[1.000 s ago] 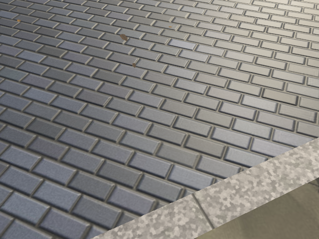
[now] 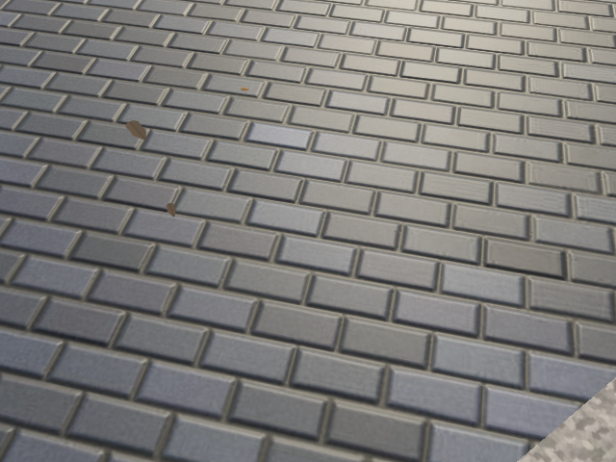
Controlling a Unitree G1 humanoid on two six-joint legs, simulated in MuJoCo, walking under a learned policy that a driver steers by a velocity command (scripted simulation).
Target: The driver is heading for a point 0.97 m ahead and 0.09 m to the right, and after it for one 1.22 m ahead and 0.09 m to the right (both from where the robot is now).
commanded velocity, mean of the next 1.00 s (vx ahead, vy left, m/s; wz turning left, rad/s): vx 0.50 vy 0.00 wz -0.23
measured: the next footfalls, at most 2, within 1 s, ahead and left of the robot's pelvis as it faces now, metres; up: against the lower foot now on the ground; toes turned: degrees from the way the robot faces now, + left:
right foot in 0.02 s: +0.19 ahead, -0.10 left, +0.00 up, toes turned -3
left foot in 0.52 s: +0.50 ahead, +0.07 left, +0.00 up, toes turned -12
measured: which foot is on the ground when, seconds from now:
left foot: down 0.00-0.04, up 0.06-0.50, down 0.52-1.00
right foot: up 0.00-0.00, down 0.02-0.52, up 0.54-1.00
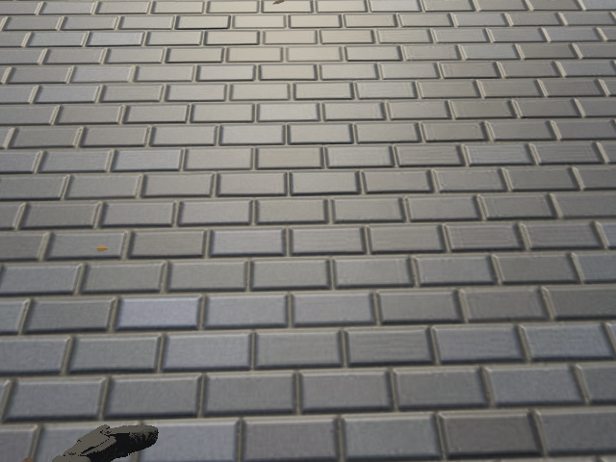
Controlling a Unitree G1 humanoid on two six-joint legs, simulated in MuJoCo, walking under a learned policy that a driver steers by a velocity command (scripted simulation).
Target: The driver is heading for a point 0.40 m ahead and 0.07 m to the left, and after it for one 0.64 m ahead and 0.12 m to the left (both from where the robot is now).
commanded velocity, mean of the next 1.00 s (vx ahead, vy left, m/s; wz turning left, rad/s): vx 0.45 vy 0.00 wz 0.36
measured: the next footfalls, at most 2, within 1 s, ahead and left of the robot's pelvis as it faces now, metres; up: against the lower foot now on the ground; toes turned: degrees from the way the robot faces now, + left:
right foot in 0.06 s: +0.21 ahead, -0.13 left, +0.00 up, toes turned -1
left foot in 0.62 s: +0.47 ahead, +0.15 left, +0.00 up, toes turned +18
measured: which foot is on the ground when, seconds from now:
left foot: down 0.00-0.08, up 0.10-0.60, down 0.62-1.00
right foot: up 0.00-0.04, down 0.06-0.60, up 0.62-1.00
